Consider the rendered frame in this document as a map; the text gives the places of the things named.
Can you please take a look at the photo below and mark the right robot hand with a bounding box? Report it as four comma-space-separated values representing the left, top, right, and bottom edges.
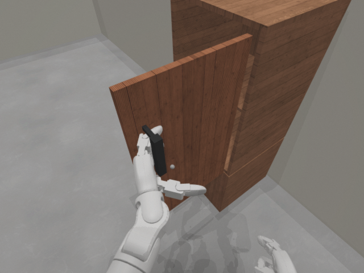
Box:
255, 235, 297, 273

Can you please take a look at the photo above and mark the cupboard door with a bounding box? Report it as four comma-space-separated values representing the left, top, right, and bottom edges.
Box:
109, 33, 253, 211

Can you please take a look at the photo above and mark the handle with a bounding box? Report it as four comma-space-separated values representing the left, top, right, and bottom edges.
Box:
142, 125, 167, 177

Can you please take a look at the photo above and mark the left robot forearm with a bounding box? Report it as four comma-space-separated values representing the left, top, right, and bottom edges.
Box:
106, 191, 170, 273

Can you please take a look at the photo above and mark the left robot hand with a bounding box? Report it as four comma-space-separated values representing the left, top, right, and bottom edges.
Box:
133, 126, 206, 200

